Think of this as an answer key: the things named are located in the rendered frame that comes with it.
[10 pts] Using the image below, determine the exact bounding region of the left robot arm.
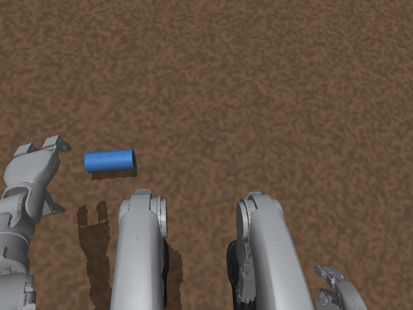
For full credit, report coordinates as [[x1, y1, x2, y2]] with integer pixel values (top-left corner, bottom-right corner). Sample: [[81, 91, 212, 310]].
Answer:
[[0, 182, 46, 310]]

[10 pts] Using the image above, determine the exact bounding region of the left robot hand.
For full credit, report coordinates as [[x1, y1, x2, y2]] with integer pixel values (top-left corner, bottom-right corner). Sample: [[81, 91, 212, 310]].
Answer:
[[4, 135, 72, 216]]

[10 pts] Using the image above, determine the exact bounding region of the can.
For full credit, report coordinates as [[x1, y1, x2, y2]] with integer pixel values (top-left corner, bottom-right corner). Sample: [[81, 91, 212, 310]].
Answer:
[[85, 150, 136, 173]]

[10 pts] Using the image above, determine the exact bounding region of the right robot foot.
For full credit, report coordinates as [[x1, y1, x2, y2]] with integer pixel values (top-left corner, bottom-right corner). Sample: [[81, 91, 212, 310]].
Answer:
[[227, 240, 256, 310]]

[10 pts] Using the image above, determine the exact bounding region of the right robot hand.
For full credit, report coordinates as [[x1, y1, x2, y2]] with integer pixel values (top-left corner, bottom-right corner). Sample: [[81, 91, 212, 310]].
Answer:
[[315, 265, 368, 310]]

